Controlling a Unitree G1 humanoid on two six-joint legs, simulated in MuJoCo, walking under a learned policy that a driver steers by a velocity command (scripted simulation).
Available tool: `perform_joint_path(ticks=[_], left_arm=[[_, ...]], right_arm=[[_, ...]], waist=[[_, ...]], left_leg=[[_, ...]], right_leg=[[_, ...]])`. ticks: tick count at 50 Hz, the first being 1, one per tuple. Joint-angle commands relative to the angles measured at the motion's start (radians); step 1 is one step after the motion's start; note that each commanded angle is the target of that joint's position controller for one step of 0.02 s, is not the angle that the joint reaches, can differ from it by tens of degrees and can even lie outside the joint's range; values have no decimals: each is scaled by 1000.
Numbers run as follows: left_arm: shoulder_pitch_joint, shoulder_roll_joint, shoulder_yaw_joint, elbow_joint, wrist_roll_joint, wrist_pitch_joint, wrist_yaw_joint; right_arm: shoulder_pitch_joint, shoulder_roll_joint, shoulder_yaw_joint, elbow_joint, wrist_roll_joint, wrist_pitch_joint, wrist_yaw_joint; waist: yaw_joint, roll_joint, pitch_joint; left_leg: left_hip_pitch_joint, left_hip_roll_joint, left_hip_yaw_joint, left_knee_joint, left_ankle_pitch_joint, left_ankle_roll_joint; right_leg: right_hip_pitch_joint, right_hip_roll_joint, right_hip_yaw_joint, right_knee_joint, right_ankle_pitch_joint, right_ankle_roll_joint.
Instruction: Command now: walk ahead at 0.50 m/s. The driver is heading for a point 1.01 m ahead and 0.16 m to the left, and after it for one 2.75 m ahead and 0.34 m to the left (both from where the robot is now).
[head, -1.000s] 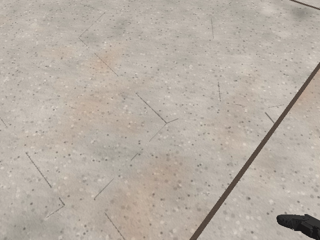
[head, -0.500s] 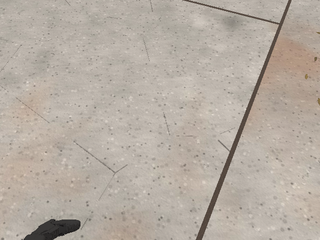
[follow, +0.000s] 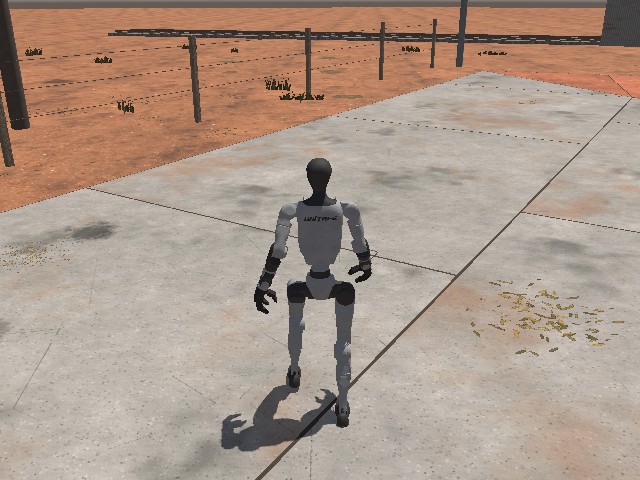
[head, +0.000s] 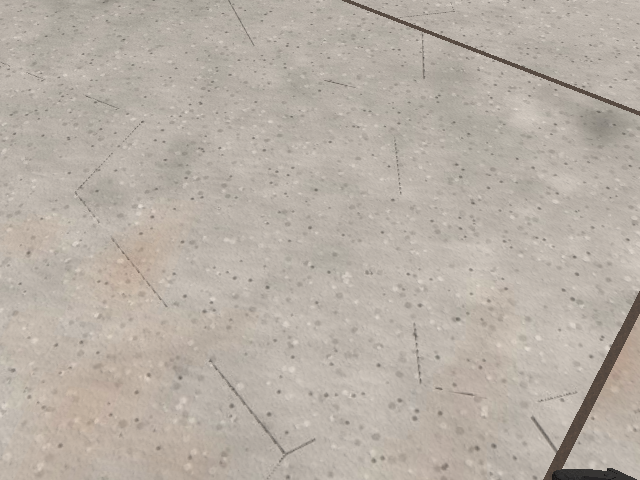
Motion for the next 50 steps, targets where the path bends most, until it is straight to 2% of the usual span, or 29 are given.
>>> perform_joint_path(ticks=[1, 2, 3, 4, 5, 6, 7, 8, 9, 10, 12, 15, 20, 23, 25, 27, 28, 29, 30, 31, 32, 33, 34, 35, 36, 38, 41, 46, 50], left_arm=[[-2, 186, 46, -27, -5, 6, 11], [-20, 188, 46, -27, -5, 12, 13], [-16, 161, 35, -29, 2, 16, 15], [-1, 105, 10, -56, 29, 14, 19], [122, -1, -19, -64, 18, -7, 9], [53, 111, 4, -52, -1, -26, 3], [-42, 152, 17, -81, -21, -37, -2], [-93, 139, 14, -91, -16, -40, 3], [-118, 131, 18, -94, -1, -38, 6], [-97, 117, 20, -90, 3, -29, 5], [-72, 82, 15, -79, 5, -10, 7], [-153, 66, 11, -106, 16, 2, 11], [-312, 36, -3, -141, 12, -13, -5], [-396, 39, -6, -170, 4, -19, -18], [-425, 51, -4, -188, 2, -24, -29], [-412, 71, 2, -191, 4, -29, -36], [-366, 88, 10, -181, 6, -32, -35], [-257, 116, 28, -150, 9, -35, -30], [-86, 173, 53, -104, 17, -36, -20], [47, 276, 78, -86, 36, -32, -9], [79, 232, 67, -73, 24, -23, -12], [19, 163, 45, -81, 18, -24, -10], [-50, 128, 35, -90, 18, -25, -6], [-118, 97, 25, -91, 20, -29, -8], [-164, 66, 17, -91, 26, -37, -9], [-197, 57, 20, -80, 34, -50, -11], [-192, 85, 31, -54, 39, -60, -3], [-163, 116, 39, -28, 34, -47, 19], [-88, 144, 50, 4, 18, -23, 25]], right_arm=[[-45, -109, -30, -78, 1, -21, 9], [31, -130, -42, -57, -2, -22, 7], [178, -177, -67, -13, -5, -22, -2], [354, -255, -88, 16, -14, -17, -12], [382, -309, -98, 37, -12, -11, -6], [371, -208, -72, 24, 2, -10, -5], [303, -175, -60, 14, 0, -12, -8], [239, -164, -55, 4, -9, -12, -9], [195, -138, -49, -1, -16, -13, -7], [173, -120, -43, -2, -26, -17, -7], [168, -117, -44, 8, -19, -27, -6], [193, -149, -54, 35, -14, -31, -17], [254, -171, -58, 76, -4, -18, -32], [311, -182, -62, 112, 4, -7, -34], [324, -187, -66, 129, 7, 4, -37], [323, -195, -71, 140, 11, 14, -41], [311, -202, -73, 141, 12, 19, -43], [290, -199, -71, 138, 13, 25, -44], [290, -161, -55, 126, 3, 25, -45], [373, -62, -24, 95, -13, 12, -41], [404, -48, -17, 110, 4, -6, -37], [329, -155, -47, 101, 32, -15, -34], [259, -165, -52, 81, 39, -18, -35], [228, -153, -54, 78, 30, -12, -40], [235, -143, -62, 84, 21, 1, -44], [274, -95, -59, 98, 21, 29, -44], [233, -76, -62, 73, 17, 49, -47], [102, -52, -53, 28, 8, 37, -20], [-27, -36, -41, -34, 8, 37, 5]], waist=[[-51, -112, 30], [-100, -113, -15], [-163, -92, -116], [-218, 37, -276], [-148, 305, -373], [-193, 176, -325], [-186, 119, -189], [-160, 40, -118], [-136, 22, -63], [-104, 47, -58], [-79, 50, -51], [-86, 21, -4], [-138, 17, 33], [-168, 17, 55], [-165, 23, 64], [-143, 33, 54], [-111, 42, 30], [-47, 37, -32], [22, 8, -159], [22, -190, -331], [25, -328, -423], [33, -218, -270], [11, -179, -159], [-21, -137, -82], [-53, -151, -41], [-88, -153, -18], [-99, -110, 18], [-62, -85, 54], [-12, -61, 97]], left_leg=[[52, -20, 14, -44, -86, 38], [171, -49, 45, -71, -99, 58], [389, -55, 52, -68, -83, 89], [687, 135, -164, -34, -33, 155], [970, 310, -627, -166, -282, 306], [939, 291, -664, -233, -434, 277], [820, 263, -526, -252, -410, 238], [693, 227, -428, -272, -309, 222], [588, 195, -355, -301, -210, 220], [522, 174, -307, -326, -143, 216], [460, 157, -241, -373, -75, 231], [441, 152, -168, -420, -10, 241], [454, 103, -50, -434, -7, 195], [523, 134, -52, -412, -24, 192], [592, 167, -63, -378, 1, 182], [635, 188, -83, -325, 74, 165], [638, 182, -87, -271, 174, 155], [614, 145, -64, -150, 303, 135], [497, 86, -29, 63, 256, 103], [139, -46, 37, 448, -116, 35], [-58, -128, -59, 658, -617, 15], [-148, -66, -118, 743, -580, 26], [-164, -14, -88, 730, -490, 35], [-129, 21, -75, 678, -414, 31], [-80, 49, -82, 628, -357, 28], [-3, 66, -81, 605, -299, 19], [-66, 68, -96, 535, -193, 4], [-70, 50, -30, 257, 29, 1], [-114, 39, 28, 127, 13, 25]], right_leg=[[13, -309, 143, 19, 441, -144], [11, -283, 117, 114, 591, -124], [-45, -227, 74, 295, 658, -96], [-240, -159, 20, 618, 388, -56], [-626, 18, 46, 920, -244, 0], [-739, -35, 159, 1025, -286, -9], [-794, -81, 138, 1028, -195, -22], [-767, -128, 110, 988, -104, -20], [-736, -156, 103, 932, -48, -13], [-675, -178, 111, 903, -9, -8], [-629, -187, 101, 852, 17, 8], [-691, -196, 94, 721, 133, 37], [-644, -157, 54, 424, 378, 42], [-642, -137, 47, 338, 388, 32], [-655, -132, 55, 297, 338, 10], [-607, -119, 53, 266, 266, -15], [-530, -98, 39, 250, 232, -28], [-370, -70, 12, 218, 235, -48], [-96, -117, 51, 254, 264, -85], [311, -378, 401, 258, 209, -200], [397, -480, 722, 105, 27, -278], [276, -447, 623, 67, -81, -229], [142, -413, 485, 42, -75, -189], [9, -373, 386, -1, -15, -169], [-79, -338, 298, -38, 50, -151], [-172, -315, 192, -91, 150, -149], [-179, -312, 72, -122, 276, -159], [-129, -284, -86, -141, 350, -136], [5, -325, -138, -112, 407, -132]])
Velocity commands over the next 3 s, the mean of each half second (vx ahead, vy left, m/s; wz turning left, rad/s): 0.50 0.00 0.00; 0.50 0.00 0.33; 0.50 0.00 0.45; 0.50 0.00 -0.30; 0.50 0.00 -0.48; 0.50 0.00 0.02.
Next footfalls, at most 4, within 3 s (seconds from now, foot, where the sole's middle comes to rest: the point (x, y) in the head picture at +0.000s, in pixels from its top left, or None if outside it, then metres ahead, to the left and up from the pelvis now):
0.06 left None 0.21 0.13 -0.78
0.60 right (417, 473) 0.50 -0.12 -0.78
1.14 left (294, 353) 0.75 0.16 -0.77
1.68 right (334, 232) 1.13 0.10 -0.78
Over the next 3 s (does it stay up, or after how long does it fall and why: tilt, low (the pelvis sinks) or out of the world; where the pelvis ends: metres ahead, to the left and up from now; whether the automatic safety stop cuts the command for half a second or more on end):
stays up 1.63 0.18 0.01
